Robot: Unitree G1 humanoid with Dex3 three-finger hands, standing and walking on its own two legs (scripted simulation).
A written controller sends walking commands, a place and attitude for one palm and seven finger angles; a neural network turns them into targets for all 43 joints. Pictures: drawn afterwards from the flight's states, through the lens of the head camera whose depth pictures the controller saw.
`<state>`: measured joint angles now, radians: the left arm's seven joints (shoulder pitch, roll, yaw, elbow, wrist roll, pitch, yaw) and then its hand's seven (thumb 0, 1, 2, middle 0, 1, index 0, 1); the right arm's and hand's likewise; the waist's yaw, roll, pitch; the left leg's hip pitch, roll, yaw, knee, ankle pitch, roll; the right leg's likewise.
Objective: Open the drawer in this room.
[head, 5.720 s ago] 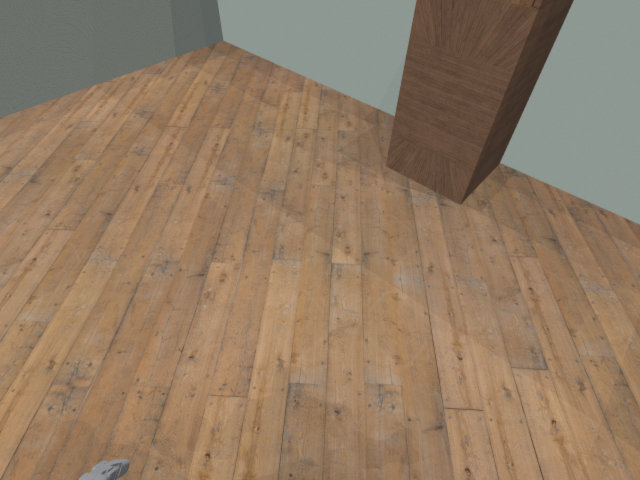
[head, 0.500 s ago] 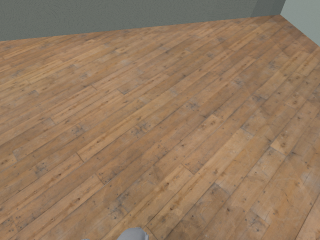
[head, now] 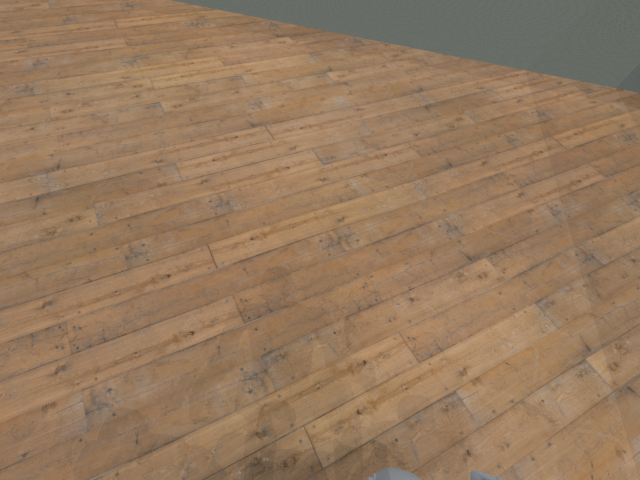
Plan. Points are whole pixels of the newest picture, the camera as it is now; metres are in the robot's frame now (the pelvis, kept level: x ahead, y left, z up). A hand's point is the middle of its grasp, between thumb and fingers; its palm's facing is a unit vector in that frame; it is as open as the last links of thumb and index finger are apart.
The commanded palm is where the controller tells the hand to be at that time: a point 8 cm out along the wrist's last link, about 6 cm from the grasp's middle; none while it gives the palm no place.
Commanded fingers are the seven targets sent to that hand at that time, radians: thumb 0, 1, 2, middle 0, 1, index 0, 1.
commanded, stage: turn or walk to find it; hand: left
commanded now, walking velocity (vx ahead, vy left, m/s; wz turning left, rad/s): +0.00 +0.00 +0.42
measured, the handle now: out of the picture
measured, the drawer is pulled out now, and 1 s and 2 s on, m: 0.00 0.00 0.00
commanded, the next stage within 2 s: none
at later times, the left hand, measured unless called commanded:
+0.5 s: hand out of the picture +0.04 +0.15 -0.14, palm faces +0.20 -0.94 -0.28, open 7.4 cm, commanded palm none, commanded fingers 0.00 0.90 0.90 -0.20 -0.30 -0.20 -0.30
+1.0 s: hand out of the picture -0.14 +0.20 -0.19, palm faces +0.48 -0.85 -0.24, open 7.4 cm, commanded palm none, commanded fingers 0.00 0.90 0.90 -0.20 -0.30 -0.20 -0.30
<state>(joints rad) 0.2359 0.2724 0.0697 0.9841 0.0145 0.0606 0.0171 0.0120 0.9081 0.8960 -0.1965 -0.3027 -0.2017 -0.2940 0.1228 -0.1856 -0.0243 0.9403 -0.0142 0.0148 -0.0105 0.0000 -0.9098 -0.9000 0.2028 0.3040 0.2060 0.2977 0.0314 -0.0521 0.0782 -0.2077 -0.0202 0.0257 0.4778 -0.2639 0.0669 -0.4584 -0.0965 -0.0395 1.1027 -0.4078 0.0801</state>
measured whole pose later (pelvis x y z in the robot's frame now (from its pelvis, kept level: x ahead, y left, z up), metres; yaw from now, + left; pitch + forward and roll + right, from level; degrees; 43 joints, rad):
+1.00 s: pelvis -0.07 -0.01 +0.00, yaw +25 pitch +0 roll -1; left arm 0.25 0.28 0.07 1.00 0.02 0.07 0.02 0.01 0.91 0.90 -0.20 -0.30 -0.20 -0.29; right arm 0.12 -0.20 -0.03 0.94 -0.02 0.02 -0.01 0.00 -0.91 -0.90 0.20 0.30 0.20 0.30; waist 0.03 -0.06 0.08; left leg -0.23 0.00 0.05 0.53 -0.29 0.05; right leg -0.43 -0.11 -0.08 1.06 -0.46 0.07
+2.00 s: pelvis -0.13 -0.04 -0.01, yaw +49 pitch -1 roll -1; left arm 0.25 0.27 0.08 1.00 0.02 0.08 0.02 0.01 0.91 0.90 -0.20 -0.30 -0.20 -0.29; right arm 0.13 -0.20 -0.03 0.94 -0.02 0.02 0.00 0.00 -0.91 -0.90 0.20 0.30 0.20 0.30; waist 0.03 -0.05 0.08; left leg -0.24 -0.01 0.05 0.55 -0.29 0.05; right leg -0.42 -0.11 -0.08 1.04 -0.45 0.06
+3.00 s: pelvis -0.14 -0.11 -0.01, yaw +75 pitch -1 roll +0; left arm 0.29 0.23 0.06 1.00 0.02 0.03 0.02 0.01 0.90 0.90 -0.20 -0.30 -0.21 -0.29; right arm 0.12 -0.23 -0.05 0.96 -0.01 0.04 0.01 0.00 -0.91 -0.90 0.20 0.30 0.20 0.30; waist 0.04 -0.03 0.08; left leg -0.24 0.02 0.07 0.57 -0.32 -0.02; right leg -0.25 -0.15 -0.27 0.62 -0.33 0.01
